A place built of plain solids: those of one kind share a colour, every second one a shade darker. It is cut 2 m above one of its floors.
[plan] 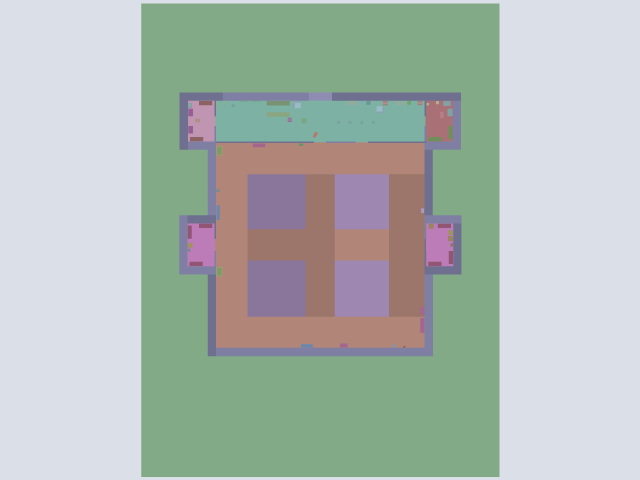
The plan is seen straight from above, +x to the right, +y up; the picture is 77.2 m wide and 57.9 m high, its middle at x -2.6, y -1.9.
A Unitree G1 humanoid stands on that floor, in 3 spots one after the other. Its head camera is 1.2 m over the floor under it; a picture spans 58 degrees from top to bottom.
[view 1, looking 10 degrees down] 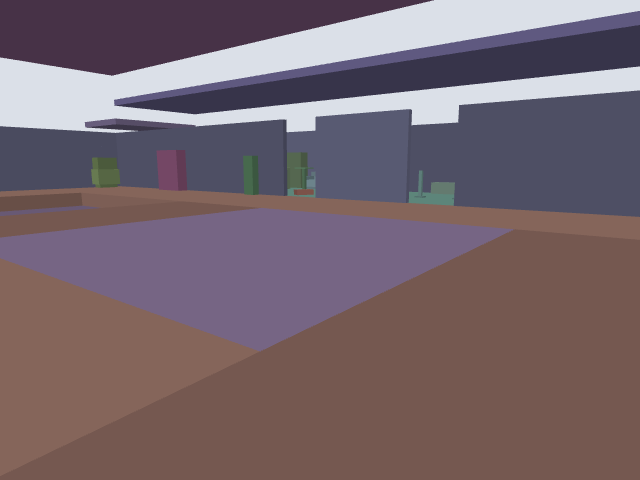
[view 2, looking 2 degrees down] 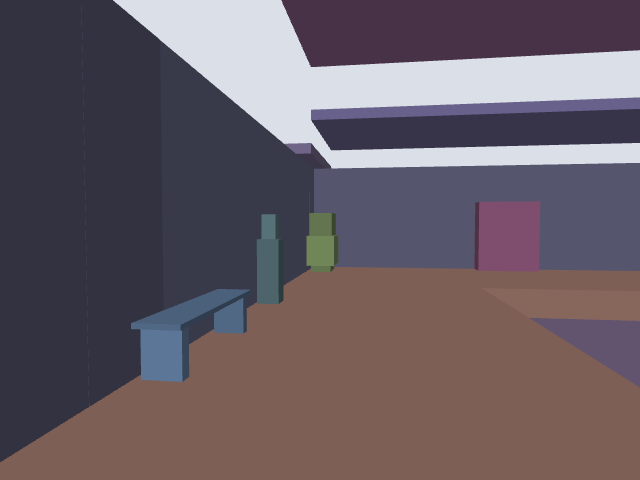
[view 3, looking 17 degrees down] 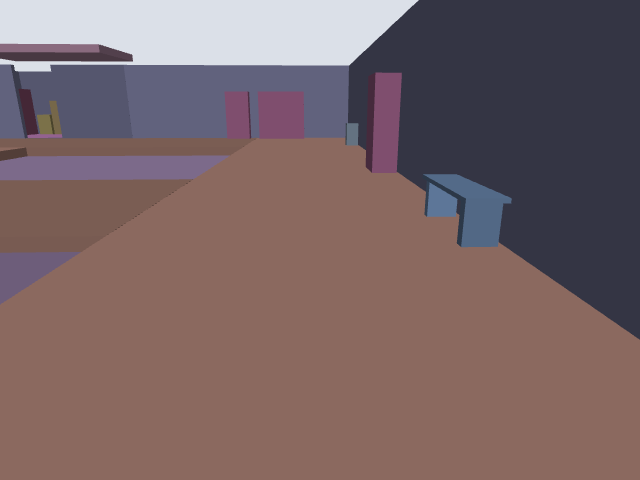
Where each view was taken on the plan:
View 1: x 7.62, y -2.48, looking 127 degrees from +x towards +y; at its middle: step_tier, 6.91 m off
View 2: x -13.23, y -2.48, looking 98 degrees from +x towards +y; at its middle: cart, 10.92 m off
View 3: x -8.46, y -13.11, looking -2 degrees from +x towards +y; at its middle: floor_gang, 4.10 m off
